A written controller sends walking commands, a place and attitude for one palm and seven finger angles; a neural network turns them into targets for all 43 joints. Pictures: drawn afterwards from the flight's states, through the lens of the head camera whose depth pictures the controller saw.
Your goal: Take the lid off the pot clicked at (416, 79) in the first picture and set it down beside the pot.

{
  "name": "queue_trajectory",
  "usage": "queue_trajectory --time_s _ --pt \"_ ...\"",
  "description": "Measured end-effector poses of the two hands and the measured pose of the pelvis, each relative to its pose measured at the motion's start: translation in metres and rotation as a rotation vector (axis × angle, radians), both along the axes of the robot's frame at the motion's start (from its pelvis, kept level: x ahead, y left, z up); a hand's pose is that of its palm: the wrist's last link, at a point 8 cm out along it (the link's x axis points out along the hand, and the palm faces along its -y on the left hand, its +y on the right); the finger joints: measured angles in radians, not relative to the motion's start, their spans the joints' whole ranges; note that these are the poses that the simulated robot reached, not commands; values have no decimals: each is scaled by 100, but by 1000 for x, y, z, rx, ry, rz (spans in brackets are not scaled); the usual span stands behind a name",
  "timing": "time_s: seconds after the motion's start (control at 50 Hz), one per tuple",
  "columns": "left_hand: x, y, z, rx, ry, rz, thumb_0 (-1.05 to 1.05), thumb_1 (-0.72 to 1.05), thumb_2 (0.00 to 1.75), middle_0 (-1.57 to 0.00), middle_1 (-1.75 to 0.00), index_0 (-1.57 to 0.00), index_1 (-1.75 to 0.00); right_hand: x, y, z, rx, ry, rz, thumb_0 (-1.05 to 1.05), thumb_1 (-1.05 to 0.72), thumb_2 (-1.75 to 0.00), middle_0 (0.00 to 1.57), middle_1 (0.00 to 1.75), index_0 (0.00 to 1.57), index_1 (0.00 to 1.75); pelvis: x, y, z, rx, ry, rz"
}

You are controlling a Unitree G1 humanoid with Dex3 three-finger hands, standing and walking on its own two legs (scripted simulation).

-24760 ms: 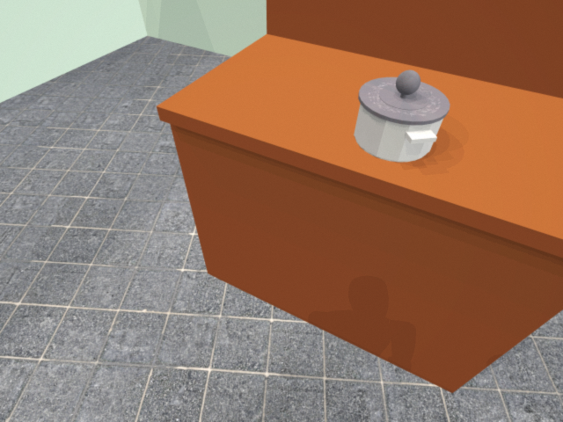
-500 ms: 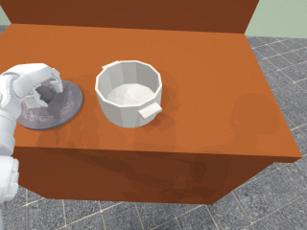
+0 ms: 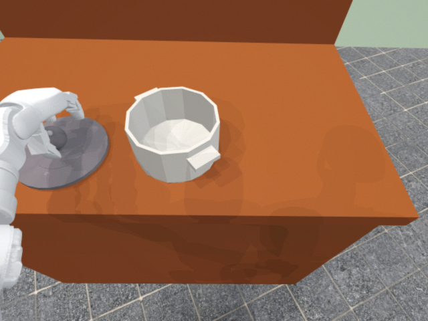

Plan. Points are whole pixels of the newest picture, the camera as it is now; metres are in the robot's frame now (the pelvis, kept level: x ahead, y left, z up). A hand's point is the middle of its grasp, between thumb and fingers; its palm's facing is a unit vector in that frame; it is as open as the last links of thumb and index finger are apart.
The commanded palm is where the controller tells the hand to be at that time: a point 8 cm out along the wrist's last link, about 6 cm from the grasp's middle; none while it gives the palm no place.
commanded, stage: raise the empty hand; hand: left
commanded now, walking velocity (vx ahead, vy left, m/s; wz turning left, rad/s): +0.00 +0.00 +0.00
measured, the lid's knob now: (53, 138) +0.44 +0.30 +0.08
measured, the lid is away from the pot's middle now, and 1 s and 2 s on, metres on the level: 0.23 0.23 0.23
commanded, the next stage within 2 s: draw the hand back to the body in 1.38 s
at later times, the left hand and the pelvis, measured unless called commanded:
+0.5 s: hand (30, 120) +0.43 +0.30 +0.15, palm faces -0.35 -0.06 -0.93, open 11.0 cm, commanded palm +0.43 +0.30 +0.22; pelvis +0.00 +0.00 +0.00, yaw +1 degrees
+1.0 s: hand (10, 91) +0.44 +0.31 +0.20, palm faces -0.30 -0.07 -0.95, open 11.0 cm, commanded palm +0.44 +0.30 +0.27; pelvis +0.00 +0.01 +0.00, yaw +1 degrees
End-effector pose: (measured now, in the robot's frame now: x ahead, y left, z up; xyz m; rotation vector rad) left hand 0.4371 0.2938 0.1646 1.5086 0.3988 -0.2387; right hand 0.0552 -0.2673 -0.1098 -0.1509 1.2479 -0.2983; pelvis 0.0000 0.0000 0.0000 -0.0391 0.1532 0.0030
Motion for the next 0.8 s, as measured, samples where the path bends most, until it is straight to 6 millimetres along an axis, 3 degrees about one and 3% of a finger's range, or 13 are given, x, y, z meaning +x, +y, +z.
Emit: queue_trajectory --time_s 0.16,0.38,0.8 --pt "-7 3 2 2 1 10 0 -11 86 -47 -66 -47 -66 14 -1 2 -2 -26 24 1 -91 -90 20 30 21 30 -1 -2 0 0 -7 6" --pt "-9 4 28 17 -38 33 0 -12 87 -48 -64 -48 -65 27 -2 5 -5 -67 51 1 -91 -90 20 30 21 30 -3 -3 1 1 -21 16" --pt "-1 15 72 14 -90 66 0 -12 87 -48 -64 -48 -65 10 -1 6 -8 -36 40 1 -91 -90 20 30 21 30 -4 1 3 0 -21 19"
